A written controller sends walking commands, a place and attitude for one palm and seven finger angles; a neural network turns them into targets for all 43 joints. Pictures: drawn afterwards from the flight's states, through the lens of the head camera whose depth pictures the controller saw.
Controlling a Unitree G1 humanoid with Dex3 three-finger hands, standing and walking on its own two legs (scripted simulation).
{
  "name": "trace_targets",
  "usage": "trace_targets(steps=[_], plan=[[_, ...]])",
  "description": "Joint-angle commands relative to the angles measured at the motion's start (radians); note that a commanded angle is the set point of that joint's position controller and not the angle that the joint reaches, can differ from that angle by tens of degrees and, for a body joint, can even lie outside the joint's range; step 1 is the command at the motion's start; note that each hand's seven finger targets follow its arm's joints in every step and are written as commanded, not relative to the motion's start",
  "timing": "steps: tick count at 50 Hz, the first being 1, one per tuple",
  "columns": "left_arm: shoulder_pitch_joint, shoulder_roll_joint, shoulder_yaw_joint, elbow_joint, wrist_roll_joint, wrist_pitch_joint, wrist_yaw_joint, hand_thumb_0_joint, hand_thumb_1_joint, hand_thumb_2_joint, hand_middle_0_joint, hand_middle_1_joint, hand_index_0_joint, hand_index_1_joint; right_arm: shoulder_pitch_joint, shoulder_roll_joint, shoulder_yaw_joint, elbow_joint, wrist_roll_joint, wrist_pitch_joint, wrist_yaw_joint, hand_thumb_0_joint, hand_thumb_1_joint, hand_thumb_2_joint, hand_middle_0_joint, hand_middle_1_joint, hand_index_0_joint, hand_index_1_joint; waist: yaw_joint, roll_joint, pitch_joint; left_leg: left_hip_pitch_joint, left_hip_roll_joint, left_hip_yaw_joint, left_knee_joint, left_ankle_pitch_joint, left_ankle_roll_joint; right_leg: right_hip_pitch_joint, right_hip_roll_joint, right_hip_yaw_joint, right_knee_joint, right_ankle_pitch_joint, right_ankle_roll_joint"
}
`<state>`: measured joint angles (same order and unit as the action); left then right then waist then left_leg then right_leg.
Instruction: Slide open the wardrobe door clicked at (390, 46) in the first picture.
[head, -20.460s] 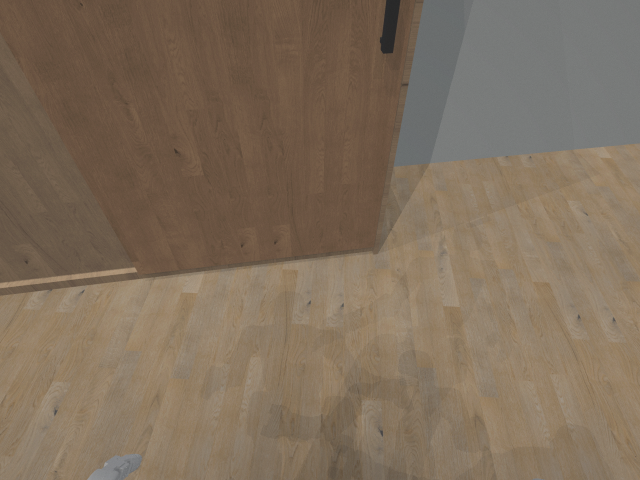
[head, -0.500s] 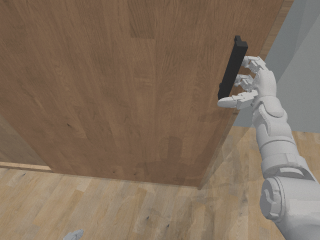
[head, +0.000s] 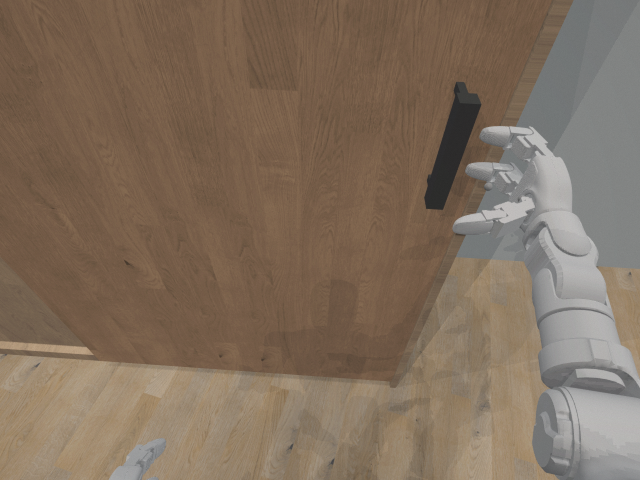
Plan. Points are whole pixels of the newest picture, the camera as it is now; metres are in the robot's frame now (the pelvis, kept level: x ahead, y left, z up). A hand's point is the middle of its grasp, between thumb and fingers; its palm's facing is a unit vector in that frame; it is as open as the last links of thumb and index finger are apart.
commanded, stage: move the hooked fingers beside the handle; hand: right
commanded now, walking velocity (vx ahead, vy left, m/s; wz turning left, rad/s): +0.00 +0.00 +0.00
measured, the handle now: (446, 148) +0.51 -0.12 +0.17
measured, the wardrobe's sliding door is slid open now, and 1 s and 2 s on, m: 0.00 0.00 0.00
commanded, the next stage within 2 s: feel for the door with the fingertips in 1.52 s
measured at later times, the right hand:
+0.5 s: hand (497, 190) +0.43 -0.17 +0.17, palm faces -0.01 +1.00 +0.03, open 14.0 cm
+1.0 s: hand (508, 193) +0.43 -0.18 +0.17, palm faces -0.03 +1.00 +0.02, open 14.0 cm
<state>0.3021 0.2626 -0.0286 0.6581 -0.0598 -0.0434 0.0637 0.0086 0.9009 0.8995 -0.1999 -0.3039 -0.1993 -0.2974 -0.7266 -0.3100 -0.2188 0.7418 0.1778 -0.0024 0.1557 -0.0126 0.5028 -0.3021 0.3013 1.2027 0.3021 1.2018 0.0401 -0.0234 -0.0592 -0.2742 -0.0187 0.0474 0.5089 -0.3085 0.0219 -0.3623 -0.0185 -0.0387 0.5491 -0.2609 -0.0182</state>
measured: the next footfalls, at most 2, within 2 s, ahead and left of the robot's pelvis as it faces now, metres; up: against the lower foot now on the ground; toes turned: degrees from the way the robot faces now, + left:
none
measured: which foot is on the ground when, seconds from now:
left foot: down 0.00-1.00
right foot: down 0.00-1.00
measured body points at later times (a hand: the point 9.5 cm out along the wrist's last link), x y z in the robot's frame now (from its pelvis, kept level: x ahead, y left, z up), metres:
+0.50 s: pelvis +0.00 +0.00 +0.00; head +0.00 +0.00 +0.45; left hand +0.09 +0.25 -0.11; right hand +0.43 -0.22 +0.17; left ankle -0.03 +0.10 -0.73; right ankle +0.01 -0.11 -0.73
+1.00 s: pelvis -0.01 -0.01 +0.00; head +0.00 -0.01 +0.45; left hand +0.09 +0.25 -0.11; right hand +0.42 -0.23 +0.17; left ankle -0.03 +0.10 -0.73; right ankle +0.01 -0.11 -0.73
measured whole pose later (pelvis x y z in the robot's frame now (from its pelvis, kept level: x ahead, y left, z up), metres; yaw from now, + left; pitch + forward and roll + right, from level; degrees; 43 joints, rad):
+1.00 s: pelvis -0.01 -0.01 +0.00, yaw +0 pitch +4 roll +1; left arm 0.32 0.27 -0.04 0.66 -0.07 -0.04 0.07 0.01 0.90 0.90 -0.20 -0.30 -0.20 -0.30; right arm -0.70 -0.35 -0.24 0.74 0.20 -0.01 0.21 -0.01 0.50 -0.30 0.30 1.20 0.30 1.20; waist 0.05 -0.02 -0.06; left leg -0.27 -0.01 0.05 0.51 -0.30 0.01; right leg -0.37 -0.01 -0.04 0.56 -0.26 -0.03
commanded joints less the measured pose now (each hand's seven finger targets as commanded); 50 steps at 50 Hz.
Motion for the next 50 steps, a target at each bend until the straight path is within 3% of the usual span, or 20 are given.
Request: trace_targets(steps=[1,5,7,8,11,13,19,23,28,31,32,33,34,37,39,43,44,46,47,50], plan=[[-0.014,0.135,0.048,-0.110,-0.006,-0.032,0.020,0.000,0.900,0.900,-0.200,-0.300,-0.200,-0.300,-0.502,-0.187,-0.039,-0.189,0.025,-0.039,0.006,0.000,0.500,-0.300,0.300,1.200,0.300,1.200,0.022,0.029,-0.298,-0.005,-0.004,-0.021,-0.055,0.375,-0.001,0.254,0.012,0.043,-0.026,0.286,-0.030],[-0.018,0.133,0.042,-0.117,-0.002,-0.024,0.017,0.000,0.900,0.900,-0.200,-0.300,-0.200,-0.300,-0.500,-0.204,-0.050,-0.171,0.009,-0.034,-0.009,0.000,0.500,-0.300,0.300,1.200,0.300,1.200,0.016,0.017,-0.265,-0.006,0.001,-0.021,-0.055,0.350,0.001,0.223,0.014,0.043,-0.032,0.263,-0.031],[-0.014,0.140,0.043,-0.127,0.002,-0.019,0.018,0.000,0.900,0.900,-0.200,-0.300,-0.200,-0.300,-0.449,-0.263,-0.099,-0.168,0.009,-0.044,-0.013,0.000,0.500,-0.300,0.300,1.200,0.300,1.200,0.000,0.058,-0.286,0.033,0.002,-0.027,-0.054,0.370,-0.002,0.206,0.013,0.037,-0.030,0.273,-0.035],[-0.021,0.138,0.041,-0.130,0.000,-0.018,0.019,0.000,0.900,0.900,-0.200,-0.300,-0.200,-0.300,-0.487,-0.274,-0.099,-0.202,0.007,-0.056,-0.011,0.000,0.500,-0.300,0.300,1.200,0.300,1.200,0.002,0.026,-0.306,0.041,0.005,-0.031,-0.047,0.385,0.000,0.215,0.014,0.038,-0.032,0.281,-0.034],[-0.029,0.129,0.044,-0.136,-0.003,-0.027,0.017,0.000,0.900,0.900,-0.200,-0.300,-0.200,-0.300,-0.498,-0.210,-0.048,-0.246,0.008,-0.077,0.002,0.000,0.500,-0.300,0.300,1.200,0.300,1.200,0.009,-0.021,-0.328,0.015,-0.001,-0.028,-0.047,0.384,0.003,0.272,0.010,0.040,-0.023,0.309,-0.029],[-0.030,0.133,0.046,-0.135,-0.003,-0.029,0.019,0.000,0.900,0.900,-0.200,-0.300,-0.200,-0.300,-0.502,-0.220,-0.050,-0.270,0.014,-0.084,0.009,0.000,0.500,-0.300,0.300,1.200,0.300,1.200,0.011,-0.013,-0.338,0.017,-0.004,-0.027,-0.047,0.388,0.003,0.284,0.006,0.045,-0.023,0.319,-0.031],[-0.028,0.138,0.044,-0.121,-0.010,-0.025,0.025,0.000,0.900,0.900,-0.200,-0.300,-0.200,-0.300,-0.479,-0.192,-0.029,-0.193,0.023,-0.030,0.024,0.000,0.500,-0.300,0.300,1.200,0.300,1.200,0.018,-0.001,-0.262,-0.021,-0.003,-0.020,-0.065,0.325,0.001,0.248,0.009,0.046,-0.037,0.254,-0.030],[-0.021,0.143,0.044,-0.127,-0.004,-0.024,0.024,0.000,0.900,0.900,-0.200,-0.300,-0.200,-0.300,-0.434,-0.269,-0.102,-0.195,0.023,-0.033,0.013,0.000,0.500,-0.300,0.300,1.200,0.300,1.200,-0.003,0.045,-0.284,0.024,0.001,-0.026,-0.065,0.334,0.000,0.220,0.010,0.044,-0.043,0.252,-0.034],[-0.021,0.144,0.042,-0.125,-0.003,-0.024,0.029,0.000,0.900,0.900,-0.200,-0.300,-0.200,-0.300,-0.502,-0.315,-0.114,-0.210,0.011,-0.072,0.016,0.000,0.500,-0.300,0.300,1.200,0.300,1.200,0.012,0.029,-0.283,0.024,0.003,-0.036,-0.065,0.320,-0.003,0.212,0.009,0.039,-0.043,0.229,-0.037],[-0.021,0.139,0.043,-0.121,-0.007,-0.033,0.030,0.000,0.900,0.900,-0.200,-0.300,-0.200,-0.300,-0.534,-0.271,-0.071,-0.216,0.011,-0.084,0.031,0.000,0.500,-0.300,0.300,1.200,0.300,1.200,0.020,-0.047,-0.291,-0.016,-0.001,-0.031,-0.067,0.293,0.003,0.257,0.007,0.045,-0.039,0.229,-0.029],[-0.012,0.143,0.045,-0.122,-0.005,-0.034,0.029,0.000,0.900,0.900,-0.200,-0.300,-0.200,-0.300,-0.510,-0.261,-0.060,-0.216,0.014,-0.088,0.037,0.000,0.500,-0.300,0.300,1.200,0.300,1.200,0.022,-0.018,-0.302,-0.008,-0.002,-0.027,-0.066,0.296,0.003,0.258,0.005,0.048,-0.035,0.241,-0.032],[-0.017,0.146,0.047,-0.121,-0.008,-0.034,0.029,0.000,0.900,0.900,-0.200,-0.300,-0.200,-0.300,-0.489,-0.287,-0.088,-0.208,0.017,-0.084,0.041,0.000,0.500,-0.300,0.300,1.200,0.300,1.200,0.012,-0.038,-0.311,-0.009,-0.003,-0.030,-0.063,0.307,0.004,0.266,0.005,0.047,-0.033,0.249,-0.030],[-0.018,0.144,0.045,-0.124,-0.009,-0.034,0.029,0.000,0.900,0.900,-0.200,-0.300,-0.200,-0.300,-0.485,-0.251,-0.057,-0.206,0.022,-0.076,0.051,0.000,0.500,-0.300,0.300,1.200,0.300,1.200,0.017,-0.052,-0.316,-0.010,-0.002,-0.028,-0.062,0.315,0.004,0.271,0.008,0.045,-0.033,0.255,-0.029],[-0.002,0.155,0.046,-0.118,-0.008,-0.030,0.030,0.000,0.900,0.900,-0.200,-0.300,-0.200,-0.300,-0.438,-0.304,-0.106,-0.136,0.035,-0.057,0.063,0.000,0.500,-0.300,0.300,1.200,0.300,1.200,0.014,0.041,-0.269,0.002,-0.003,-0.023,-0.070,0.297,0.000,0.210,0.007,0.047,-0.038,0.219,-0.034],[-0.019,0.149,0.044,-0.129,-0.013,-0.032,0.030,0.000,0.900,0.900,-0.200,-0.300,-0.200,-0.300,-0.462,-0.247,-0.058,-0.161,0.039,-0.049,0.071,0.000,0.500,-0.300,0.300,1.200,0.300,1.200,0.019,0.006,-0.259,-0.016,-0.001,-0.023,-0.066,0.298,0.001,0.218,0.009,0.046,-0.040,0.217,-0.032],[-0.013,0.154,0.050,-0.131,-0.010,-0.035,0.028,0.000,0.900,0.900,-0.200,-0.300,-0.200,-0.300,-0.485,-0.301,-0.099,-0.232,0.036,-0.074,0.060,0.000,0.500,-0.300,0.300,1.200,0.300,1.200,0.010,-0.011,-0.313,-0.009,-0.002,-0.025,-0.058,0.309,0.003,0.251,0.006,0.052,-0.031,0.251,-0.031],[-0.022,0.145,0.047,-0.136,-0.010,-0.039,0.025,0.000,0.900,0.900,-0.200,-0.300,-0.200,-0.300,-0.503,-0.235,-0.044,-0.264,0.036,-0.078,0.061,0.000,0.500,-0.300,0.300,1.200,0.300,1.200,0.016,-0.051,-0.328,-0.020,-0.004,-0.022,-0.053,0.320,0.006,0.286,0.006,0.055,-0.029,0.279,-0.028],[-0.022,0.143,0.048,-0.125,-0.010,-0.044,0.025,0.000,0.900,0.900,-0.200,-0.300,-0.200,-0.300,-0.506,-0.219,-0.033,-0.264,0.037,-0.082,0.053,0.000,0.500,-0.300,0.300,1.200,0.300,1.200,0.023,-0.060,-0.311,-0.055,-0.009,-0.018,-0.058,0.294,0.006,0.309,-0.001,0.063,-0.026,0.280,-0.023],[-0.011,0.146,0.047,-0.120,-0.009,-0.043,0.025,0.000,0.900,0.900,-0.200,-0.300,-0.200,-0.300,-0.509,-0.216,-0.027,-0.250,0.039,-0.083,0.048,0.000,0.500,-0.300,0.300,1.200,0.300,1.200,0.032,-0.013,-0.290,-0.053,-0.010,-0.013,-0.062,0.280,0.004,0.288,-0.002,0.066,-0.025,0.263,-0.027],[-0.012,0.150,0.046,-0.110,-0.010,-0.041,0.026,0.000,0.900,0.900,-0.200,-0.300,-0.200,-0.300,-0.499,-0.258,-0.072,-0.193,0.031,-0.058,0.031,0.000,0.500,-0.300,0.300,1.200,0.300,1.200,0.020,-0.003,-0.261,-0.056,-0.009,-0.015,-0.067,0.252,0.006,0.256,0.000,0.070,-0.040,0.224,-0.024]])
